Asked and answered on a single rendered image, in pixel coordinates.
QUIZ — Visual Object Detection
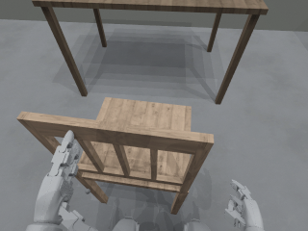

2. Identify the chair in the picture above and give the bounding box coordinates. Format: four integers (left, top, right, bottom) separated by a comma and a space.
16, 97, 214, 215

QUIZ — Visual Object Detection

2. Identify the robot thigh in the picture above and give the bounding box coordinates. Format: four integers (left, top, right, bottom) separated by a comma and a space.
112, 218, 140, 231
183, 221, 211, 231

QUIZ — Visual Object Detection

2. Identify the right robot hand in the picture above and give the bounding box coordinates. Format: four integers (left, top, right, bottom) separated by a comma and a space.
224, 179, 264, 231

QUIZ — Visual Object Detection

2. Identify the right robot thigh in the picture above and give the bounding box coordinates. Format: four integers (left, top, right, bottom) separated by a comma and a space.
183, 221, 211, 231

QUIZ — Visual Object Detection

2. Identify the left robot hand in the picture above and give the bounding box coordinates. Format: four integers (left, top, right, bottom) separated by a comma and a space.
34, 130, 98, 231

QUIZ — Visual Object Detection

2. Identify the table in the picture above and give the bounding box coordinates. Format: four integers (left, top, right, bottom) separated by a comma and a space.
32, 0, 269, 105

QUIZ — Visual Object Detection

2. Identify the left robot thigh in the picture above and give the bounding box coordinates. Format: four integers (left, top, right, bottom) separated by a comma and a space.
112, 218, 140, 231

